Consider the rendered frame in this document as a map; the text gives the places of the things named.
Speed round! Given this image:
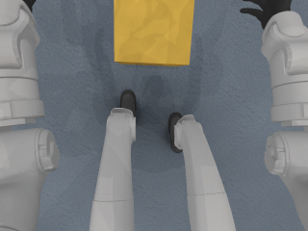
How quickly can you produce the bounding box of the robot left thigh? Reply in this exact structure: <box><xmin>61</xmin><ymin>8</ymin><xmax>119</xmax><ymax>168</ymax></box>
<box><xmin>89</xmin><ymin>113</ymin><xmax>136</xmax><ymax>231</ymax></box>

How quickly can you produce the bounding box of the left robot upper arm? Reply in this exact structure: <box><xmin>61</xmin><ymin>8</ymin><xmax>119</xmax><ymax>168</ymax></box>
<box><xmin>0</xmin><ymin>127</ymin><xmax>60</xmax><ymax>231</ymax></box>

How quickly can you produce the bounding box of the robot right hand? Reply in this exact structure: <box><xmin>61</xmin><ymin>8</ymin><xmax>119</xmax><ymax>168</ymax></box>
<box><xmin>240</xmin><ymin>0</ymin><xmax>292</xmax><ymax>30</ymax></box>

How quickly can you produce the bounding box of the left robot forearm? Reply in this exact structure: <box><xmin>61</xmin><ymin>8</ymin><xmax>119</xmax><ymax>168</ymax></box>
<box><xmin>0</xmin><ymin>0</ymin><xmax>45</xmax><ymax>133</ymax></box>

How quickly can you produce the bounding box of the robot right thigh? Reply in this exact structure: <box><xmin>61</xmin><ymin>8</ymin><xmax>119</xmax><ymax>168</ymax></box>
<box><xmin>174</xmin><ymin>119</ymin><xmax>236</xmax><ymax>231</ymax></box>

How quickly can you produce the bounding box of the robot thigh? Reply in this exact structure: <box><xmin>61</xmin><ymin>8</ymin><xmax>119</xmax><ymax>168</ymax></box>
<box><xmin>174</xmin><ymin>119</ymin><xmax>236</xmax><ymax>231</ymax></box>
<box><xmin>89</xmin><ymin>113</ymin><xmax>136</xmax><ymax>231</ymax></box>

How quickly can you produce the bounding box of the right robot forearm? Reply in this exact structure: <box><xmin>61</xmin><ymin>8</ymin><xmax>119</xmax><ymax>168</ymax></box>
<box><xmin>261</xmin><ymin>11</ymin><xmax>308</xmax><ymax>131</ymax></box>

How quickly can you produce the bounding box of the right robot upper arm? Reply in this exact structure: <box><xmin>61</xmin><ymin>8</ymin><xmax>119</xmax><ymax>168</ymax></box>
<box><xmin>264</xmin><ymin>131</ymin><xmax>308</xmax><ymax>231</ymax></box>

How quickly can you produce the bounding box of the robot left hand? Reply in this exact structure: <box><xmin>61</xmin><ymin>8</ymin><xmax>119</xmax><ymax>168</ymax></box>
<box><xmin>23</xmin><ymin>0</ymin><xmax>37</xmax><ymax>13</ymax></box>

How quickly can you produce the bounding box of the carton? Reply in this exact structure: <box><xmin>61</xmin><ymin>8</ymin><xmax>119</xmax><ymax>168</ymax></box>
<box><xmin>114</xmin><ymin>0</ymin><xmax>194</xmax><ymax>66</ymax></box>

